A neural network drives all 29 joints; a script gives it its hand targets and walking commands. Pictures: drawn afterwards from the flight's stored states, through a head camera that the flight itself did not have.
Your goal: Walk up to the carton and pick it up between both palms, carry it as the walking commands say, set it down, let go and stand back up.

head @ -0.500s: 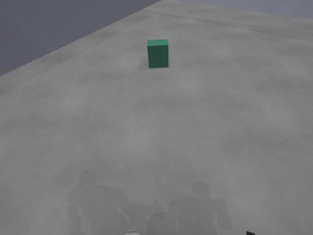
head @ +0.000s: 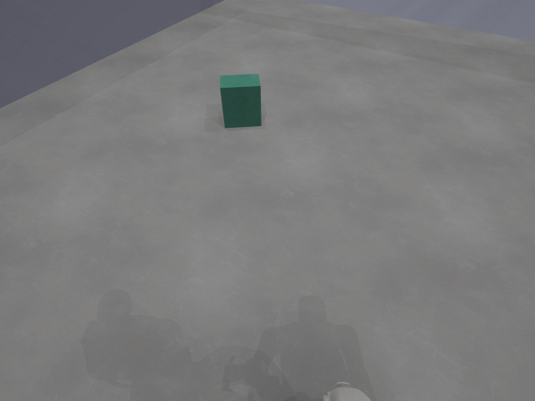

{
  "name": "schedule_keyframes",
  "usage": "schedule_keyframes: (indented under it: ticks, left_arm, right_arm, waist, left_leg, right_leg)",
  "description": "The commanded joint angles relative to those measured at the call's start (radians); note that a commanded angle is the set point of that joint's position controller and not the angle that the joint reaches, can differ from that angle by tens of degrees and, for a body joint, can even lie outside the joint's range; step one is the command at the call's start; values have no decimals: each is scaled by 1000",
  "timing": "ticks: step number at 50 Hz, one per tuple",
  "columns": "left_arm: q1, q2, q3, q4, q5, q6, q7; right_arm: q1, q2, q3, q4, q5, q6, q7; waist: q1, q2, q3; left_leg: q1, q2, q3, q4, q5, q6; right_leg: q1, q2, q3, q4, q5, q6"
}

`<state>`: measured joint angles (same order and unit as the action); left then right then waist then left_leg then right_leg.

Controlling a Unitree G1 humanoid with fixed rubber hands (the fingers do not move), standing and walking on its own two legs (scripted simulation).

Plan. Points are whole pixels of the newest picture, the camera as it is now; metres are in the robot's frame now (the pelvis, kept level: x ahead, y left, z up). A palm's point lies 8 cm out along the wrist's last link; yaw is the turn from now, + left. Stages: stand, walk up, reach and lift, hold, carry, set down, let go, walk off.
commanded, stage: walk up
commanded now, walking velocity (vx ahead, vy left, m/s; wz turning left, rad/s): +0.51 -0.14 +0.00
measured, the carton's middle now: (241, 101) +1.97 +0.06 -0.64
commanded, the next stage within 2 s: none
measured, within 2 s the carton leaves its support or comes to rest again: neither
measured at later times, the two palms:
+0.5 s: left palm (186, 400) +0.19 +0.15 -0.12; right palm (431, 310) +0.32 -0.32 -0.15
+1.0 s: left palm (147, 261) +0.48 +0.27 -0.16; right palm (340, 215) +0.57 -0.19 -0.14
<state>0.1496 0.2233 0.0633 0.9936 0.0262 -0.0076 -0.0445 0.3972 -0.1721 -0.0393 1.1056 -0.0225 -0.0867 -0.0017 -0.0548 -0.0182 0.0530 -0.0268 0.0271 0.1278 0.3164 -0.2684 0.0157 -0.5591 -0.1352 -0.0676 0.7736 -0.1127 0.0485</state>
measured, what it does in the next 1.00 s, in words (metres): walks ahead: right foot, then left foot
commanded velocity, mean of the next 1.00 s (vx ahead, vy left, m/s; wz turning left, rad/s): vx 0.50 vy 0.06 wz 0.00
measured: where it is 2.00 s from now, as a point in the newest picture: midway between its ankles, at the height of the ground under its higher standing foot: (258, 239)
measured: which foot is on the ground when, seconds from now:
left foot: down 0.00-0.18, up 0.20-0.80, down 0.82-1.00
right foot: up 0.00-0.14, down 0.16-0.84, up 0.86-1.00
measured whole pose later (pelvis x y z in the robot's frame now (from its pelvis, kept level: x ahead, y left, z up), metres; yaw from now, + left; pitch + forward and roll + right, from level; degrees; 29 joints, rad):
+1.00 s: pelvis +0.49 +0.03 -0.01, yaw +0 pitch -1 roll +0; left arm 0.32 0.20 0.06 1.02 0.02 -0.05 -0.01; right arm 0.15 -0.15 -0.03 1.01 -0.03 -0.08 0.01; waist 0.02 -0.04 0.09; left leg -0.31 0.01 0.15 0.52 -0.21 0.05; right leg -0.44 -0.11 -0.02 1.19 -0.30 0.00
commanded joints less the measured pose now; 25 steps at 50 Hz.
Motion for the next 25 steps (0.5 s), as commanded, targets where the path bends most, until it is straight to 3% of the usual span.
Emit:
schedule_keyframes:
  ticks: [1, 3, 5, 6, 7, 8, 9, 10, 11, 12, 14, 15, 17, 19, 22, 23, 25]
  left_arm:
    - [-107, 19, -5, -76, -6, -11, -18]
    - [-141, 30, 1, -83, -3, -16, -17]
    - [-129, 51, 11, -87, -3, -25, -10]
    - [-73, 58, 15, -70, -3, -32, -3]
    - [60, 79, 27, -31, 0, -42, 9]
    - [259, 150, 46, 26, 5, -54, 28]
    - [431, 270, 73, 59, 18, -65, 41]
    - [453, 321, 85, 53, 15, -73, 43]
    - [350, 244, 70, 58, 3, -67, 45]
    - [248, 172, 55, 30, 1, -77, 42]
    - [135, 95, 30, -1, -6, -85, 40]
    - [169, 88, 23, -2, -14, -86, 42]
    - [217, 96, 15, 12, -20, -86, 50]
    - [240, 87, 9, 20, -20, -88, 50]
    - [282, 87, 10, 20, -15, -83, 52]
    - [295, 82, 9, 19, -14, -81, 52]
    - [328, 73, 6, 20, -15, -82, 56]
  right_arm:
    - [28, -149, -24, -43, -2, -18, -6]
    - [52, -162, -29, -29, 1, -13, -10]
    - [44, -176, -33, -23, 9, -11, -15]
    - [33, -189, -37, -23, 9, -9, -17]
    - [20, -185, -40, -24, 8, -6, -16]
    - [18, -166, -34, -46, 7, -2, -10]
    - [53, -81, -18, -85, 16, -8, -4]
    - [71, -113, -40, -75, 26, -3, -5]
    - [32, -125, -45, -61, 22, 2, -2]
    - [18, -101, -42, -52, 3, -1, 0]
    - [27, -26, -36, -47, -15, 14, 5]
    - [51, -35, -42, -31, -20, 36, 8]
    - [48, -42, -40, -40, -24, 61, 14]
    - [-1, -38, -40, -64, -25, 79, 26]
    - [-111, -56, -34, -112, -24, 97, 46]
    - [-158, -70, -34, -135, -22, 99, 52]
    - [-232, -74, -28, -167, -21, 97, 63]
  waist:
    - [-15, 176, 90]
    - [-22, 169, 83]
    - [2, 146, 42]
    - [30, 132, 2]
    - [92, 70, -73]
    - [163, -48, -223]
    - [204, -348, -363]
    - [196, -234, -380]
    - [158, -121, -287]
    - [117, -38, -211]
    - [51, -41, -93]
    - [51, -23, -70]
    - [43, -51, -49]
    - [41, -107, -15]
    - [52, -157, 41]
    - [58, -153, 64]
    - [72, -154, 97]
  left_leg:
    - [-57, 255, -163, -181, 260, 78]
    - [-19, 272, -165, -153, 309, 82]
    - [-26, 279, -160, -88, 424, 73]
    - [-40, 262, -127, -4, 519, 63]
    - [-103, 224, -91, 175, 567, 48]
    - [-261, 151, -47, 463, 425, 18]
    - [-517, 5, -26, 833, -271, -15]
    - [-613, 1, -155, 961, -311, -3]
    - [-619, 55, -186, 985, -210, -7]
    - [-599, 93, -183, 971, -147, -5]
    - [-527, 106, -180, 927, -40, -21]
    - [-512, 104, -177, 901, -7, -28]
    - [-506, 100, -181, 866, 50, -30]
    - [-544, 92, -166, 834, 106, -39]
    - [-609, 94, -153, 791, 184, -44]
    - [-635, 99, -148, 768, 209, -47]
    - [-679, 103, -139, 713, 251, -54]
  right_leg:
    - [14, 16, -44, -161, 55, -8]
    - [27, 20, -49, -188, 34, -23]
    - [125, 31, -36, -232, -12, -43]
    - [220, 52, -41, -267, -35, -50]
    - [408, 73, -50, -310, -23, -66]
    - [710, 10, 22, -299, -37, -112]
    - [953, -292, 441, -381, -49, -187]
    - [944, -400, 700, -482, -21, -219]
    - [798, -352, 600, -465, -43, -231]
    - [659, -298, 474, -472, -45, -187]
    - [466, -210, 297, -532, 48, -131]
    - [420, -219, 287, -522, 140, -103]
    - [388, -210, 246, -489, 243, -76]
    - [372, -189, 206, -527, 192, -52]
    - [331, -169, 191, -588, -4, -55]
    - [325, -169, 195, -610, -64, -61]
    - [355, -165, 178, -623, -59, -65]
